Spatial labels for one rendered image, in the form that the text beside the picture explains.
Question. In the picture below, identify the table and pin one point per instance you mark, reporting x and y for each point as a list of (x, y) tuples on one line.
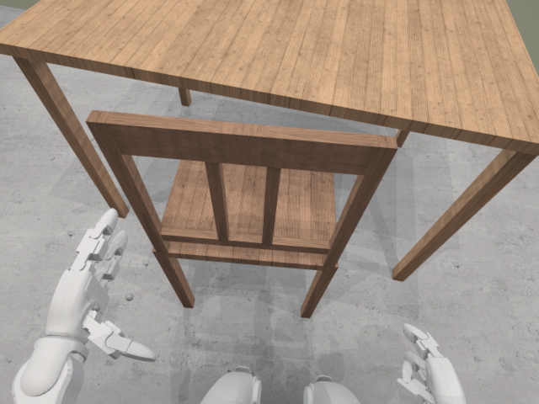
[(456, 69)]

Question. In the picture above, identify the chair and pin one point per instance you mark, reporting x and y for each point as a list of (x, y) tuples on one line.
[(245, 193)]

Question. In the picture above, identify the right robot shin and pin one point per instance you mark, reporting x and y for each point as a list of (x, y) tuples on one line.
[(323, 378)]

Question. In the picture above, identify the right robot hand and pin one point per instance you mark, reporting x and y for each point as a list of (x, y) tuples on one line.
[(438, 382)]

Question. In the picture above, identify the robot right thigh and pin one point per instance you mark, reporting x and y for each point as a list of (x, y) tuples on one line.
[(326, 392)]

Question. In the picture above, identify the left robot hand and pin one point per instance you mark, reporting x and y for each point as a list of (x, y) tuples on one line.
[(84, 284)]

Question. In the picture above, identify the robot left forearm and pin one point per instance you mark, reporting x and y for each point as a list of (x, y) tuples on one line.
[(54, 374)]

